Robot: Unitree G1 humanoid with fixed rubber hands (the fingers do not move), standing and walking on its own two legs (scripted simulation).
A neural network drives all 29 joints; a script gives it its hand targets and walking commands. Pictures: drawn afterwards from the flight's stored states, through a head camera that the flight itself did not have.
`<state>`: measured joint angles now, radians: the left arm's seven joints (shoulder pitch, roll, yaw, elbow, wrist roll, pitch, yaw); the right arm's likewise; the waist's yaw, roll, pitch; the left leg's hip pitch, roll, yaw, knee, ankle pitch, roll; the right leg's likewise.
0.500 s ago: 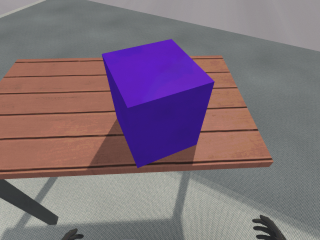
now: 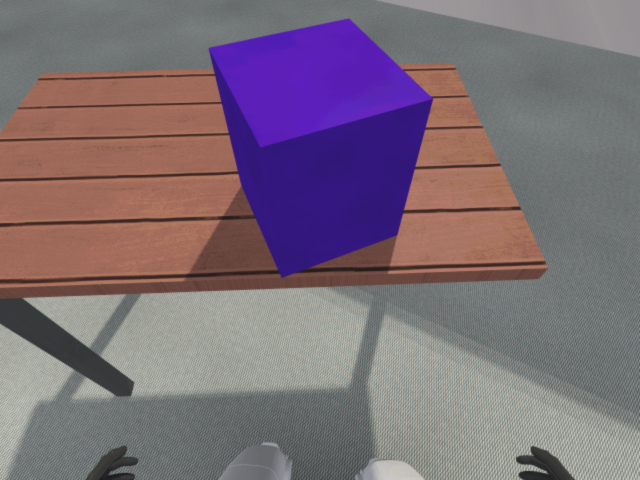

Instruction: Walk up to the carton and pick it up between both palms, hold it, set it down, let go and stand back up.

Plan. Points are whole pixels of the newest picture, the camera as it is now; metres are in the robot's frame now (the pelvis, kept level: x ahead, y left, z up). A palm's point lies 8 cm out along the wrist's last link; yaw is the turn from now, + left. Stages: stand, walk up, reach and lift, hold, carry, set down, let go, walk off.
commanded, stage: walk up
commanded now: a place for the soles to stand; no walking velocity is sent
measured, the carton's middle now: (314, 152) +0.53 +0.04 +0.09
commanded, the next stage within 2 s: none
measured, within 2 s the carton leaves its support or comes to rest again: neither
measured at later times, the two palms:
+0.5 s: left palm out of the picture +0.06 +0.31 -0.11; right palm out of the picture +0.11 -0.28 -0.07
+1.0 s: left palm out of the picture +0.07 +0.32 -0.09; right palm out of the picture +0.13 -0.27 -0.07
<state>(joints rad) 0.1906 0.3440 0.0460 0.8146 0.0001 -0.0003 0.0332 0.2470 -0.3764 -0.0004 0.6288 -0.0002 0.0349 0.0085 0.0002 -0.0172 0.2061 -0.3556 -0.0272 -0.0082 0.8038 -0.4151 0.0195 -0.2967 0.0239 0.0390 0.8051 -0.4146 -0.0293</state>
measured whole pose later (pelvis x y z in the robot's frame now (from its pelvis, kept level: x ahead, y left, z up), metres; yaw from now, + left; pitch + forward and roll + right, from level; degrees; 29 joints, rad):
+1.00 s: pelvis +0.00 +0.02 +0.00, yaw +2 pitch -2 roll +1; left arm 0.25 0.35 0.05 0.85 0.00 -0.05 0.00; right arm 0.26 -0.41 0.00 0.64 0.00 -0.02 0.04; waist 0.00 0.00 0.05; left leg -0.34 -0.04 -0.01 0.77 -0.45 0.03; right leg -0.33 0.00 0.03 0.79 -0.46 -0.04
